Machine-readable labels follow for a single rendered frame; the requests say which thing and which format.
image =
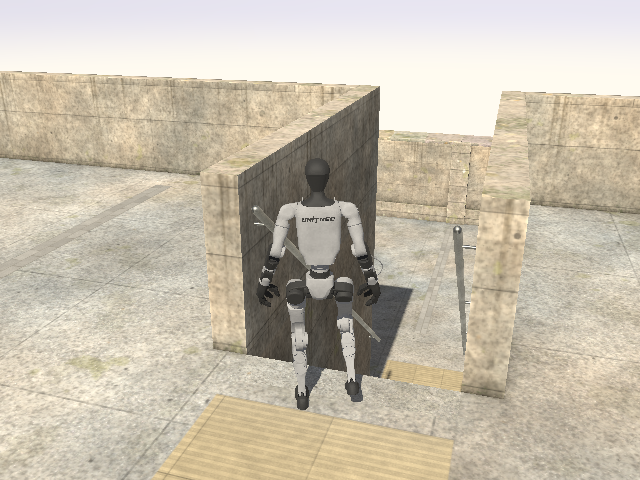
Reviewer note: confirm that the right robot foot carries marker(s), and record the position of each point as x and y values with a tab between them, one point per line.
352	387

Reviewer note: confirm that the robot left forearm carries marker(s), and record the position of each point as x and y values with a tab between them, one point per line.
269	268

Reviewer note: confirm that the robot right forearm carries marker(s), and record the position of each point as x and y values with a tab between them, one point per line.
367	267

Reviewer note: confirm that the right robot upper arm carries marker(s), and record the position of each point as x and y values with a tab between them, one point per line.
350	211

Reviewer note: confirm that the robot torso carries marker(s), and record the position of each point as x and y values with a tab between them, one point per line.
319	239

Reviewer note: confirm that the left robot upper arm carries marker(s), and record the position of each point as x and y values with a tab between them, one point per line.
287	212

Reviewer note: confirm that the robot right hand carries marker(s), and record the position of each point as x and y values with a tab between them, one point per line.
373	289

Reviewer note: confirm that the robot left hand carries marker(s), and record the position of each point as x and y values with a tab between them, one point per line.
262	290

